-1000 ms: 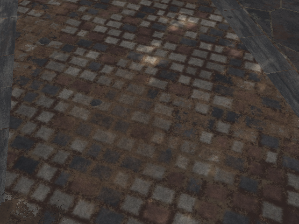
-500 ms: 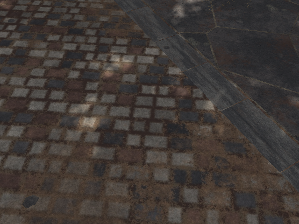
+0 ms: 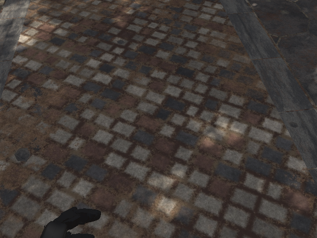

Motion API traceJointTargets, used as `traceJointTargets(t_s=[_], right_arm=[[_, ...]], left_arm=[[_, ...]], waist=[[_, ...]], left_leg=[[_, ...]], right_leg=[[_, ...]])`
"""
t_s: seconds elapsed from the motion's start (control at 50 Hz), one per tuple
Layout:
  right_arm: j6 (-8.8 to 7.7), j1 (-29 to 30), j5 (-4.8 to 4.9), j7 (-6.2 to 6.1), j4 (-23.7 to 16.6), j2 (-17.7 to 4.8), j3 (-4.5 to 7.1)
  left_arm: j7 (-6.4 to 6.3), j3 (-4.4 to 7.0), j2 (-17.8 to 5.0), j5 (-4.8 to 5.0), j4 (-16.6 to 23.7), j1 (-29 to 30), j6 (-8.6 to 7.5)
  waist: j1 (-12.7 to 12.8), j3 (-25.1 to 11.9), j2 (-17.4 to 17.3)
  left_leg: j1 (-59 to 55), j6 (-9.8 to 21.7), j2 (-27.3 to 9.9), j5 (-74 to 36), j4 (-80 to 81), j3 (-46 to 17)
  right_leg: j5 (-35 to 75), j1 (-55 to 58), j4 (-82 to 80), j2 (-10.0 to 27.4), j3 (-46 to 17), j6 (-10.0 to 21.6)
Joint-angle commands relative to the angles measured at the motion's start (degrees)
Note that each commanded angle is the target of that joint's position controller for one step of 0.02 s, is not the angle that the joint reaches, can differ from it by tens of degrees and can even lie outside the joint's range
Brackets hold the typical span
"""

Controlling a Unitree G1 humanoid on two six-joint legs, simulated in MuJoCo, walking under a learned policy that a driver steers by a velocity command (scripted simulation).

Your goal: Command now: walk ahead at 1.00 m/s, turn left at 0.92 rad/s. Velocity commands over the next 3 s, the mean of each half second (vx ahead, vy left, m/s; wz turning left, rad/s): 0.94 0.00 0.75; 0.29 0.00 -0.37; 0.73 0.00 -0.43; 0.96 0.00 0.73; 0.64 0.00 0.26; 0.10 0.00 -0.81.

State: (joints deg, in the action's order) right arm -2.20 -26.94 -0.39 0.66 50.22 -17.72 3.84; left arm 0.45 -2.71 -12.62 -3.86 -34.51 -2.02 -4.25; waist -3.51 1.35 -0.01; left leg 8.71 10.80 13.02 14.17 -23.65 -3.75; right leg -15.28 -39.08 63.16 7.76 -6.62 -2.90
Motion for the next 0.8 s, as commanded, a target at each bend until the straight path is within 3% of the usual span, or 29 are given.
traceJointTargets(t_s=[0.02, 0.08, 0.14, 0.16, 0.18, 0.2, 0.22, 0.24, 0.26, 0.28, 0.3, 0.32, 0.36, 0.38, 0.44, 0.48, 0.5, 0.54, 0.56, 0.58, 0.6, 0.62, 0.64, 0.66, 0.68, 0.7, 0.72, 0.74, 0.8], right_arm=[[-2.32, 4.85, 0.53, 0.04, -6.08, -9.09, 2.48], [-2.11, 1.73, 0.87, 0.55, -5.8, -10.17, 3.32], [-1.88, 3.02, 0.45, -0.17, -6.58, -11.3, 3.9], [-1.95, 4.05, 0.07, -0.24, -6.93, -12.72, 4.17], [-2.13, 6.69, -0.12, 0.02, -7.41, -14.52, 4.44], [-2.88, 9.57, -0.34, 0.16, -8.62, -11.73, 3.64], [-3.43, 9.14, 0.2, -0.19, -11.11, -1.34, 0.94], [-2.93, 2.8, 2.16, 0.0, -14.06, -1.5, -0.37], [-1.68, 8.07, -0.05, -0.4, -11.33, -6.03, 0.02], [-1.32, 11.72, -1.22, 0.42, -11.63, -6.69, 0.21], [-0.94, 13.71, -1.69, 1.29, -11.76, -5.94, 0.04], [-0.54, 15.08, -2.25, 2.19, -12.89, -4.24, -0.44], [0.41, 16.07, -2.34, 2.9, -14.16, -1.63, -1.57], [0.67, 17.27, -2.4, 3.06, -14.97, -1.19, -1.96], [0.03, 23.53, -2.75, 3.03, -18.0, -1.43, -2.81], [-0.95, 26.0, -2.25, 4.02, -18.12, 0.05, -4.01], [-1.21, 26.4, -2.11, 4.41, -17.71, 0.23, -4.16], [-1.3, 22.23, -2.49, 3.87, -15.49, -1.79, -3.56], [-1.56, 16.52, -3.06, 3.16, -13.16, -2.76, -3.17], [-2.06, 9.23, -3.95, 2.35, -10.34, -3.9, -2.64], [-2.48, 4.76, -5.25, 1.35, -8.7, -7.13, -1.84], [-2.56, 4.19, -5.68, 0.64, -10.14, -10.57, -1.31], [-2.13, 2.79, -1.09, 0.3, -11.22, -9.61, -0.44], [-1.63, 9.11, 0.33, -0.34, -12.0, -7.52, -0.66], [-1.48, 13.53, 0.44, -0.69, -11.85, -3.58, -1.68], [-1.47, 14.56, 0.07, -1.15, -11.12, -1.44, -2.32], [-1.27, 14.75, 0.14, -1.7, -10.75, -0.74, -2.47], [-1.27, 14.18, 0.01, -2.0, -10.42, -0.88, -2.35], [-1.73, 16.31, -0.48, -2.24, -10.45, -1.81, -1.49]], left_arm=[[0.68, 1.17, -5.72, 1.21, 4.77, 4.17, 0.59], [0.67, 1.26, -6.19, 2.29, 5.96, 7.64, 0.21], [0.03, 2.3, -8.89, 2.32, 5.78, 5.28, -0.42], [-0.58, 3.48, -11.54, 2.46, 4.11, -0.44, -0.64], [-1.31, 4.75, -13.93, 2.61, 1.75, -10.65, -0.96], [-2.51, 6.35, -17.08, 1.83, -0.9, -24.01, -1.23], [-3.34, 7.44, -20.9, -0.45, -2.37, -31.52, -1.33], [-2.62, 8.49, -23.47, -0.31, -1.53, -23.82, -0.79], [-2.17, 7.46, -15.67, 0.18, 0.1, -16.57, -0.41], [-1.77, 6.53, -11.74, 0.75, -0.77, -14.72, -0.28], [-1.39, 6.18, -10.12, 0.41, -2.46, -15.27, -0.36], [-1.38, 5.82, -9.32, 0.6, -4.8, -17.5, -0.84], [-0.49, 5.29, -7.16, 1.63, -8.31, -20.25, -2.13], [-0.08, 5.31, -7.32, 2.12, -9.24, -20.78, -2.69], [0.5, 5.36, -8.72, 2.68, -10.38, -18.92, -3.43], [0.82, 5.45, -9.93, 3.12, -10.99, -17.81, -3.7], [0.89, 5.71, -11.45, 3.41, -11.89, -19.68, -3.81], [0.45, 6.22, -14.01, 3.9, -13.12, -21.15, -3.27], [0.06, 6.14, -14.34, 4.35, -14.03, -22.36, -2.61], [-0.35, 5.88, -14.08, 4.97, -14.66, -23.03, -2.0], [-0.45, 5.5, -12.53, 5.44, -13.84, -24.49, -1.71], [-0.55, 4.05, -4.57, 6.03, -13.0, -33.79, -0.81], [-1.96, 5.08, -9.08, 6.79, -13.85, -35.13, 0.4], [-2.15, 5.43, -10.46, 6.28, -13.26, -31.27, 0.77], [-2.01, 5.49, -10.4, 4.88, -12.51, -27.08, 1.16], [-1.72, 5.74, -9.65, 3.87, -12.48, -24.51, 1.9], [-1.22, 5.93, -8.63, 3.01, -12.83, -25.33, 3.17], [-0.8, 6.19, -7.34, 2.69, -12.74, -25.82, 4.29], [-0.45, 6.78, -4.84, 2.82, -10.82, -24.16, 6.1]], waist=[[1.97, 5.07, 1.15], [-1.96, 1.89, -1.99], [-0.56, -0.93, -3.35], [2.27, -4.95, -3.2], [8.65, -10.6, -2.29], [15.09, -17.26, -0.69], [14.59, -22.52, 14.06], [7.06, -27.01, 27.35], [7.7, -15.78, 12.39], [7.51, -9.23, 5.53], [6.85, -5.99, 1.71], [6.01, -3.66, 2.77], [4.38, -1.53, 5.19], [3.78, -0.54, 5.12], [2.4, 3.59, 3.86], [2.52, 3.33, 4.41], [3.01, 2.23, 5.0], [1.13, -0.36, 6.33], [-1.34, -3.16, 6.12], [-4.96, -6.0, 5.63], [-5.98, -10.44, 1.89], [-0.63, -23.39, -12.15], [-2.42, -33.76, -6.58], [-0.44, -27.69, -5.42], [1.37, -18.07, -3.3], [2.36, -11.52, -3.31], [3.73, -8.51, -3.82], [4.67, -8.1, -3.79], [7.12, -8.2, -4.71]], left_leg=[[15.87, 6.27, -11.22, -9.54, 15.34, -15.99], [6.4, 3.52, -12.2, -21.34, 12.05, -17.3], [-0.71, 0.65, -13.64, -30.43, 4.93, -19.61], [-2.51, -0.69, -13.57, -38.13, -2.19, -19.62], [-0.63, -1.99, -12.05, -40.44, -14.06, -18.14], [7.94, -2.82, -10.08, -32.19, -30.25, -15.84], [23.53, -2.92, -4.84, 13.75, -48.66, -9.76], [35.0, -3.37, -5.31, 14.84, -58.64, -5.55], [37.99, -3.3, -10.46, 7.09, -59.63, -3.83], [36.68, -3.97, -12.42, 2.48, -56.01, -2.28], [34.62, -4.58, -13.83, 1.34, -53.43, -2.11], [33.66, -4.92, -14.88, 1.54, -51.44, -2.96], [33.97, -5.44, -15.41, 2.21, -48.79, -3.66], [35.41, -5.65, -15.35, 1.7, -47.02, -4.05], [32.84, -7.41, -13.45, -4.94, -32.39, -0.03], [19.37, -7.4, -11.53, -13.9, -16.67, 6.15], [13.71, -6.95, -10.33, -17.17, -14.0, 7.53], [7.31, -5.29, -7.78, -16.99, -10.64, 8.09], [1.13, -3.87, -7.3, -17.61, -8.29, 7.45], [-6.71, -2.46, -9.33, -22.87, -4.13, 5.36], [-16.54, -1.67, -17.82, -41.27, -5.47, -0.23], [-32.6, 5.67, -39.99, -84.52, -15.31, -18.98], [-33.99, 8.39, -42.02, -92.27, -15.5, -22.84], [-25.8, 7.85, -38.92, -76.88, -9.64, -17.74], [-17.52, 5.19, -35.2, -64.66, -5.55, -13.18], [-11.48, 3.27, -32.54, -59.88, -2.72, -9.82], [-5.07, 2.47, -31.13, -57.57, 0.21, -6.14], [-1.09, 2.31, -30.68, -55.25, 2.3, -3.56], [4.14, 3.33, -30.54, -47.86, 5.37, 2.4]], right_leg=[[13.5, 9.65, -16.34, -1.8, 6.28, -1.01], [21.2, 11.99, -26.44, -5.09, 6.99, 0.07], [17.35, 18.83, -34.31, -7.48, 5.25, 1.19], [12.09, 25.4, -34.03, -9.01, 5.07, 1.9], [7.82, 36.46, -34.0, -8.72, 5.43, 2.65], [-2.05, 51.59, -31.1, -2.26, 0.36, 4.1], [-22.66, 64.77, -36.21, 14.17, -20.02, 5.55], [-33.54, 65.26, -48.99, 21.53, -50.63, 11.41], [-38.3, 55.47, -50.11, 16.74, -41.92, 11.64], [-26.86, 47.55, -48.69, 13.13, -29.56, 10.95], [-15.7, 42.04, -48.67, 10.24, -21.5, 10.03], [-9.2, 38.24, -49.13, 8.13, -15.93, 9.78], [-0.89, 35.51, -50.76, 6.47, -10.18, 9.48], [2.55, 34.96, -52.05, 6.59, -7.96, 9.77], [34.28, 30.68, -53.26, 4.17, 4.38, 9.46], [41.3, 24.89, -54.64, 0.51, 11.66, 7.71], [42.64, 24.73, -54.94, 1.11, 11.6, 7.63], [52.47, 29.42, -48.44, 1.94, 12.3, 7.12], [55.75, 30.93, -40.46, 1.68, 12.11, 6.71], [53.19, 29.75, -29.46, 0.28, 11.84, 5.66], [32.76, 23.39, -14.64, -3.14, 11.93, 4.52], [-23.35, 11.39, 12.87, -11.21, 9.68, 3.15], [-22.48, 10.76, 19.08, -11.64, -2.41, 4.37], [-16.19, 8.46, 16.78, -8.91, -1.05, 4.1], [-13.21, 6.09, 11.52, -6.34, 2.02, 3.63], [-11.85, 5.39, 8.69, -5.46, 2.99, 2.95], [-10.79, 8.31, 7.49, -5.27, 3.96, 2.0], [-9.7, 11.17, 6.85, -5.44, 4.57, 1.49], [-5.97, 11.67, 5.46, -5.43, 6.25, 1.02]])
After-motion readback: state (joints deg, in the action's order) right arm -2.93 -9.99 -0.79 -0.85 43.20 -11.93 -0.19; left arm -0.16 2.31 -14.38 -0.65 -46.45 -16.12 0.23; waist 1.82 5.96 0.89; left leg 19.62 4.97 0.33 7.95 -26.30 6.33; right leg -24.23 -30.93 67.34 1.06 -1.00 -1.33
